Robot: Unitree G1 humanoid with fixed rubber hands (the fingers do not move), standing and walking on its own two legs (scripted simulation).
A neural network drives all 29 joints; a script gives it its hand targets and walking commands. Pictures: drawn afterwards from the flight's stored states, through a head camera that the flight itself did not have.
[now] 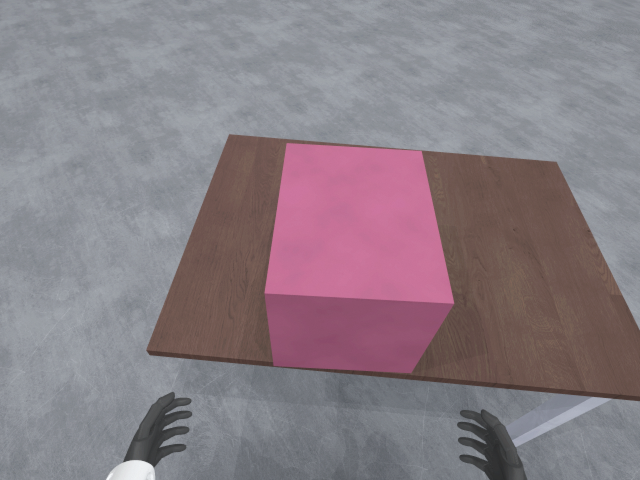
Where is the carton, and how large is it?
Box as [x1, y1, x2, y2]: [264, 143, 453, 372]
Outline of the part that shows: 287,143 264,293 273,364 281,366 411,372 453,304 421,151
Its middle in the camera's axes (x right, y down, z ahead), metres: +0.05 +0.03 +0.68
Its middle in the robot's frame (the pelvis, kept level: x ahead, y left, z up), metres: +0.47 -0.02 -0.07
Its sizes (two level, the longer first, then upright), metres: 0.314 0.243 0.242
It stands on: a table, 0.58 m high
